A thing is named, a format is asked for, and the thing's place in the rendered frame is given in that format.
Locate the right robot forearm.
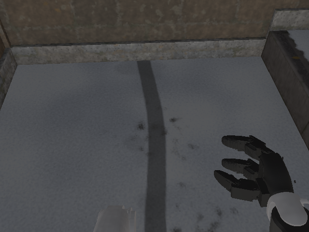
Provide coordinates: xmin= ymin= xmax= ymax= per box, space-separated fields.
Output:
xmin=267 ymin=191 xmax=309 ymax=232

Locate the robot left thigh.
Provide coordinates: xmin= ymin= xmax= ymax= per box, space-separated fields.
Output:
xmin=93 ymin=205 xmax=136 ymax=232

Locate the robot right hand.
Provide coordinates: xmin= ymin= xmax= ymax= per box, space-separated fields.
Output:
xmin=213 ymin=135 xmax=296 ymax=208

